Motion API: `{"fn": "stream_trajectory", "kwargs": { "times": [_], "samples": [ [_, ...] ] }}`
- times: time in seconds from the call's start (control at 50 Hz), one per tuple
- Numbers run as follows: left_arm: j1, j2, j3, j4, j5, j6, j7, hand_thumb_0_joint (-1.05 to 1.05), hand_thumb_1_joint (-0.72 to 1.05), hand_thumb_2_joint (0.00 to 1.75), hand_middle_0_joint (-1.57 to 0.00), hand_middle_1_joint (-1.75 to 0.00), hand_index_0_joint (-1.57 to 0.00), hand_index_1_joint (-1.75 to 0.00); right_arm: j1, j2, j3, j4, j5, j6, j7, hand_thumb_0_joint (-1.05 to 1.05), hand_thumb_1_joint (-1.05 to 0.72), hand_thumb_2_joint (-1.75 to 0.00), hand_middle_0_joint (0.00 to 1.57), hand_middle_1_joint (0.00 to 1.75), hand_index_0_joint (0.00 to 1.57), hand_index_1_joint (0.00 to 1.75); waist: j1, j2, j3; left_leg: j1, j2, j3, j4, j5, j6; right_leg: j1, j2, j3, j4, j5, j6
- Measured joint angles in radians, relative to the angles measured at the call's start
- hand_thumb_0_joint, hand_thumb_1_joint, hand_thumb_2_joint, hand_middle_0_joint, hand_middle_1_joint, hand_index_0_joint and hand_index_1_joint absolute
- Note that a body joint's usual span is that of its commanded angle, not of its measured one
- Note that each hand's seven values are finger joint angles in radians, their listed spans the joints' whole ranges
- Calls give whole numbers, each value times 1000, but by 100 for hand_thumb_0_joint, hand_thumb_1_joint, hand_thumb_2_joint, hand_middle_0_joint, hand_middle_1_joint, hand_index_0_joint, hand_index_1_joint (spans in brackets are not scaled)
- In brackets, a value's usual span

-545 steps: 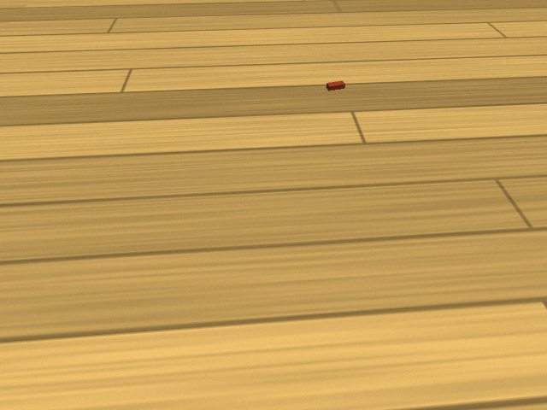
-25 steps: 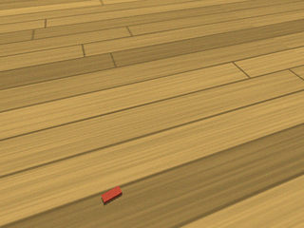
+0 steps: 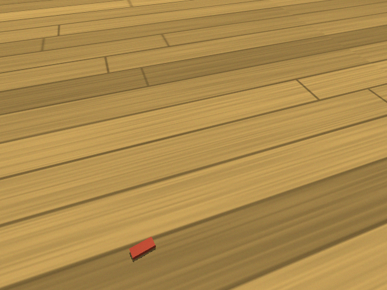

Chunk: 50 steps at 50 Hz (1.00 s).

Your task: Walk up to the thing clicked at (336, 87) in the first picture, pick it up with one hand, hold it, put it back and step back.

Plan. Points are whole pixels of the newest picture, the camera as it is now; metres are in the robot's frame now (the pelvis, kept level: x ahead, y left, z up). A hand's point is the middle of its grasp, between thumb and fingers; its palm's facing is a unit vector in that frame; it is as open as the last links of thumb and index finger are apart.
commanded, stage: stand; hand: left
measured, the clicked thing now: (142, 247) +0.46 +0.28 -0.77
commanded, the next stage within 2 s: walk up in 0.66 s
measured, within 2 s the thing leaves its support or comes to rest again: neither
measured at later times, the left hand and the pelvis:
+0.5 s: hand out of the picture +0.06 +0.25 -0.16, palm faces -0.03 -0.94 -0.34, open 7.3 cm; pelvis +0.00 +0.00 +0.00, yaw +0 degrees
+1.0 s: hand out of the picture +0.05 +0.37 -0.17, palm faces +0.01 -0.90 -0.44, open 7.3 cm; pelvis +0.00 +0.07 -0.02, yaw +2 degrees
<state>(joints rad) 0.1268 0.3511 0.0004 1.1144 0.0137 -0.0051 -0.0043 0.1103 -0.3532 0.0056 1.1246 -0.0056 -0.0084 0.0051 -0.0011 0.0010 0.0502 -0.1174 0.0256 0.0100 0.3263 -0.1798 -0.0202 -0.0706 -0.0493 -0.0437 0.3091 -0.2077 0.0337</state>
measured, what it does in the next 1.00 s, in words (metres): steps on the spot: left foot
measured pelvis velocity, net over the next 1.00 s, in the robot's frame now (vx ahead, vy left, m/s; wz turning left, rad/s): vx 0.00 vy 0.07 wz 0.04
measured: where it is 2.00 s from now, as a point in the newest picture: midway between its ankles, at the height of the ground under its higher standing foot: outside the picture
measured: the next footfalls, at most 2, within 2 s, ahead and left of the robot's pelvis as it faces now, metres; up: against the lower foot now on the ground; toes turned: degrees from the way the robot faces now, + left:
left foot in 0.92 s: +0.05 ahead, +0.21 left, +0.00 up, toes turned +1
right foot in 1.14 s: +0.06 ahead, -0.04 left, +0.00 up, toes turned +1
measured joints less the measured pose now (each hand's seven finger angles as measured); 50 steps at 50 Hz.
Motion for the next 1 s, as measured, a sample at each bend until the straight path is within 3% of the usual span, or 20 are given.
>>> {"fn": "stream_trajectory", "kwargs": {
  "times": [0.66, 0.72, 0.8, 0.86, 0.9, 0.92, 0.94, 1.0],
  "samples": [
    [13, 1, -2, 2, 2, -2, -1, 0, 91, 90, -21, -30, -21, -30, 7, 1, -1, 4, -1, 0, 3, 0, -91, -90, 20, 30, 20, 30, 0, 0, 0, -6, 0, 0, -1, 6, 1, -7, 0, 0, 1, 6, 1],
    [24, -8, 12, -17, 5, -20, 12, 0, 91, 90, -21, -30, -21, -30, 16, -19, -28, -36, -25, 33, 24, 0, -91, -90, 20, 30, 20, 30, 1, 22, 6, -46, 5, -6, 86, -52, 9, -16, 5, -4, 23, -5, 0],
    [59, -7, 36, -67, 22, -34, 37, 0, 90, 89, -21, -30, -21, -30, 34, -60, -66, -101, -41, 78, 48, 0, -91, -90, 20, 30, 20, 30, 14, 46, 16, -174, -9, -39, 415, -240, 20, -43, -12, 0, 75, -34, -4],
    [79, 16, 43, -93, 31, -33, 44, 0, 90, 89, -21, -30, -21, -30, 47, -77, -86, -142, -41, 83, 60, 0, -91, -90, 20, 30, 20, 30, 10, 50, 31, -207, 19, -56, 448, -283, 21, -57, -35, -4, 110, -55, 9],
    [84, 40, 46, -110, 32, -26, 40, 0, 90, 89, -21, -30, -21, -30, 58, -80, -94, -159, -40, 72, 62, 0, -91, -90, 20, 30, 20, 30, 5, 42, 42, -180, 37, -58, 324, -235, 23, -80, -59, -6, 169, -89, 26],
    [82, 53, 46, -118, 28, -20, 36, 0, 90, 89, -21, -30, -21, -30, 63, -79, -99, -162, -40, 62, 60, 0, -91, -90, 20, 30, 20, 30, 2, 30, 51, -162, 33, -49, 260, -120, 12, -99, -79, -3, 224, -119, 25],
    [73, 66, 49, -122, 22, -10, 34, 0, 90, 90, -21, -30, -21, -30, 64, -68, -103, -160, -43, 52, 53, 0, -91, -90, 20, 30, 20, 30, 5, 9, 65, -159, 14, -37, 262, -83, 1, -126, -93, 20, 300, -159, 9],
    [59, 86, 49, -120, 4, 15, 33, 0, 91, 90, -21, -30, -21, -30, 77, -28, -84, -158, -34, 37, 42, 0, -91, -90, 20, 30, 20, 30, 3, -17, 69, -152, -6, -32, 265, -105, 5, -197, -27, 97, 480, -312, -33]
  ]
}}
